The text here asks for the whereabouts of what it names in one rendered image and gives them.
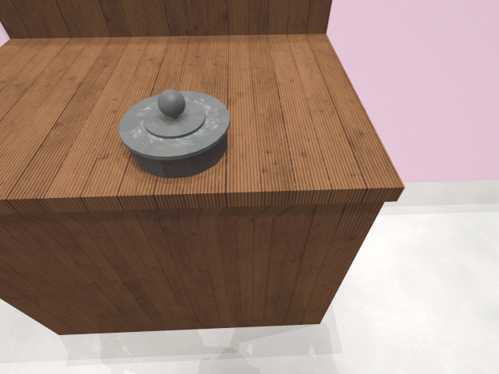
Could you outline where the knob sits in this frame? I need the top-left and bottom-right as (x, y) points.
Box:
(157, 90), (186, 117)

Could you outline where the table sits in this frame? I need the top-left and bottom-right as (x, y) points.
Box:
(0, 0), (405, 335)

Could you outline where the lid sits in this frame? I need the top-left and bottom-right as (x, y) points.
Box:
(119, 91), (230, 161)

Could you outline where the pot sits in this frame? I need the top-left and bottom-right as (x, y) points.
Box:
(129, 133), (228, 178)

